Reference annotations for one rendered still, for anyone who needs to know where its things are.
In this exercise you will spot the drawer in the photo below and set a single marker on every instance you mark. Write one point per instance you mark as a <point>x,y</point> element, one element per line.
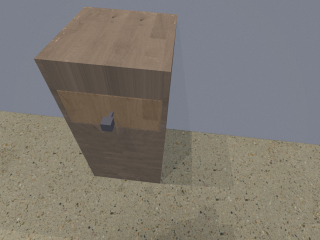
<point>128,112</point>

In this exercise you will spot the handle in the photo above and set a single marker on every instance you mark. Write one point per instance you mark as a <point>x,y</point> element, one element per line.
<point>108,123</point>

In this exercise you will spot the cabinet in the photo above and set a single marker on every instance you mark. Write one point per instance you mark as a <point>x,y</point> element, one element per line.
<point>122,53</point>

